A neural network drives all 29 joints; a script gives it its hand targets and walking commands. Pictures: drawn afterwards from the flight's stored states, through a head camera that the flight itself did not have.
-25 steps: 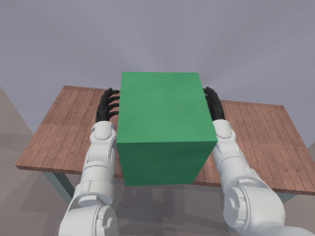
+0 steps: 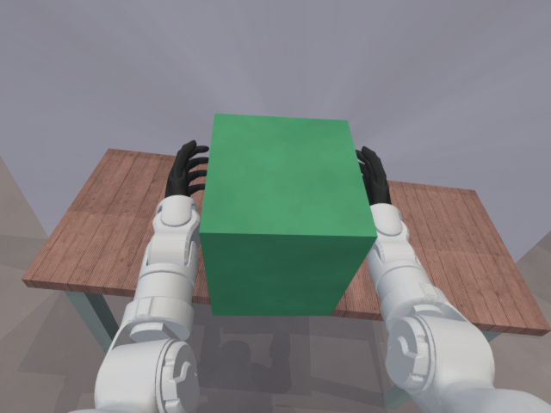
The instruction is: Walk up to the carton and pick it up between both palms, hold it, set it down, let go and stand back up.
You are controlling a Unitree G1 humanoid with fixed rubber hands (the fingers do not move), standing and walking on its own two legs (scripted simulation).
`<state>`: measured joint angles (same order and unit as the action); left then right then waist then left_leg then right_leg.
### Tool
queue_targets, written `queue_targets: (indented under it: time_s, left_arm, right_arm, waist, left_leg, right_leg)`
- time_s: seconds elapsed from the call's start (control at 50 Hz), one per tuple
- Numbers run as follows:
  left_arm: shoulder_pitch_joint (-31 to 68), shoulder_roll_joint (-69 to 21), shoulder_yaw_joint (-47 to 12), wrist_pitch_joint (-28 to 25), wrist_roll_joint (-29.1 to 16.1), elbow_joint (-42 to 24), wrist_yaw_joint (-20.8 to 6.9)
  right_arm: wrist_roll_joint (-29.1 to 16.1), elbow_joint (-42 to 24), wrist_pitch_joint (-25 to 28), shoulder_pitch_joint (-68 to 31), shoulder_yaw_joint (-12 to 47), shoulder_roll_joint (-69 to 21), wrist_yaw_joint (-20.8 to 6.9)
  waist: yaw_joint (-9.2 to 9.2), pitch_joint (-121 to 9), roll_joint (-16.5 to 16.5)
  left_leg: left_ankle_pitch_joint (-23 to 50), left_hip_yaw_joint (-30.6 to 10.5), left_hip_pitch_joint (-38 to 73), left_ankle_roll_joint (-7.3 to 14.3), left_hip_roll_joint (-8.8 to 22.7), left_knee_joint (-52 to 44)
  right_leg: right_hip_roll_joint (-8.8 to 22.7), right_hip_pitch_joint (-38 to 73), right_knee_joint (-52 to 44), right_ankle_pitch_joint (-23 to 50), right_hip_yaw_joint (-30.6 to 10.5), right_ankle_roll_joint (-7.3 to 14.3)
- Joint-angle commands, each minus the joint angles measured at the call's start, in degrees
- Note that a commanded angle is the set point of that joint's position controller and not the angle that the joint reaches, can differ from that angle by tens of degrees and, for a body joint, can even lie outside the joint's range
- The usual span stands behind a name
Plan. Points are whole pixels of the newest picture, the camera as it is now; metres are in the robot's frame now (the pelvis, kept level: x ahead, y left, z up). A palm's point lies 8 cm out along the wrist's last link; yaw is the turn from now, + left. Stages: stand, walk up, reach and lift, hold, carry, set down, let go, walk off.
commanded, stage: reach and lift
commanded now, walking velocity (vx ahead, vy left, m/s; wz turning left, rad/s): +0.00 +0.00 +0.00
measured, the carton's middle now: (277, 222) +0.39 +0.02 +0.08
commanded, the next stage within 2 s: none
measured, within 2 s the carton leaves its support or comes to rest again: neither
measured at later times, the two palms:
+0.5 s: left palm (168, 164) +0.38 +0.17 +0.18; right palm (379, 176) +0.39 -0.12 +0.18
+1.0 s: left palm (170, 138) +0.38 +0.17 +0.22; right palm (398, 159) +0.38 -0.13 +0.22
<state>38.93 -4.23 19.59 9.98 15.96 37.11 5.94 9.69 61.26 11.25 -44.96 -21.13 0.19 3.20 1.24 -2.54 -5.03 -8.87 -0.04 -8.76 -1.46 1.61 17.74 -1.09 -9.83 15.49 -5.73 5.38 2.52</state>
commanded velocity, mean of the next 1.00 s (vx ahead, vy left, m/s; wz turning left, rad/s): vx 0.00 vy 0.00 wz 0.00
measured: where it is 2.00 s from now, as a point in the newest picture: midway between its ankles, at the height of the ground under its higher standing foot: outside the picture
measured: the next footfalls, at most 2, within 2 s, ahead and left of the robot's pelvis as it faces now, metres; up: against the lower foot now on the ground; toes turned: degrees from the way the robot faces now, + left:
none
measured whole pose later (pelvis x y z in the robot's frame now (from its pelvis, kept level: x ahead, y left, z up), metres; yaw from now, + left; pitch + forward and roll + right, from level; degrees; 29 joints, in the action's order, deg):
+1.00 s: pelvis +0.00 +0.02 +0.00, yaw +1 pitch -8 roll -1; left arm 46.0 0.4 17.3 39.2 15.3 22.7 3.8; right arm -9.8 48.2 -17.1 -52.6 -5.4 4.5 9.0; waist -5.6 -0.8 -2.4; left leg -11.5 -0.9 -2.2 0.4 0.3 21.4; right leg 0.0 -1.6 16.5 -7.2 5.5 0.6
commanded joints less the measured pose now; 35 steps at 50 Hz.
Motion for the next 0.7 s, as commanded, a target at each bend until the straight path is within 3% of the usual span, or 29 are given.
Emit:
queue_targets:
  time_s: [0.0, 0.18, 0.46, 0.6, 0.64, 0.68]
  left_arm:
    - [46.47, -32.29, -22.95, -1.95, -3.66, -11.16, -5.29]
    - [43.86, -30.79, -21.37, 7.36, -4.68, -12.15, -8.8]
    - [47.41, -32.15, -27.95, 16.49, -7.57, -22.74, -10.11]
    - [50.13, -32.85, -29.52, 19.43, -9.18, -23.51, -9.33]
    - [50.36, -32.65, -28.19, 20.2, -8.36, -25.38, -9.18]
    - [50.46, -31.55, -27.52, 21.34, -8.02, -24.79, -9.24]
  right_arm:
    - [-2.17, -15.26, 2.2, -45.17, 18.84, -26.34, -7.05]
    - [-9.4, -19.44, -6.35, -46.33, 23.61, -27.73, -4.72]
    - [-16.48, -29.06, -13.86, -49.23, 27.57, -27.76, -2.05]
    - [-18.97, -31.96, -17.48, -52.71, 29.06, -28.78, -1.88]
    - [-19.55, -32.1, -18.31, -53.57, 29.24, -28.91, -1.65]
    - [-20.32, -31.87, -19.36, -53.76, 29.71, -28.6, -1.25]
  waist:
    - [-0.48, -32.91, 5.8]
    - [-1.83, -24.26, 3.52]
    - [-6.97, -23.89, 7.59]
    - [-7.41, -24.64, 8.1]
    - [-6.58, -24.76, 9.66]
    - [-6.57, -24.18, 8.89]
  left_leg:
    - [17.16, 3.72, 5.55, -1.23, -1.8, 0.71]
    - [11.83, 2.3, 3.49, 0.14, -3.08, -0.88]
    - [17.4, -0.37, 10.67, -1.79, -3.25, 1.87]
    - [15.57, -1.28, 10.98, -1.62, -3.06, 1.88]
    - [16.58, -1.18, 11.52, -1.78, -3.54, 2.16]
    - [16.05, -1.16, 11.42, -1.5, -3.56, 2.11]
  right_leg:
    - [0.29, 18.64, 2.51, 15.4, 0.72, -2.87]
    - [0.8, 22.66, 2.39, 16.76, -0.76, -4.63]
    - [-0.93, 18.43, 1.41, 13.01, 0.27, -4.15]
    - [-1.25, 16.86, 1.31, 9.68, -0.1, -3.91]
    - [-1.39, 17.55, 1.88, 10.52, 0.18, -3.98]
    - [-1.6, 17.36, 1.62, 9.63, 0.18, -4.31]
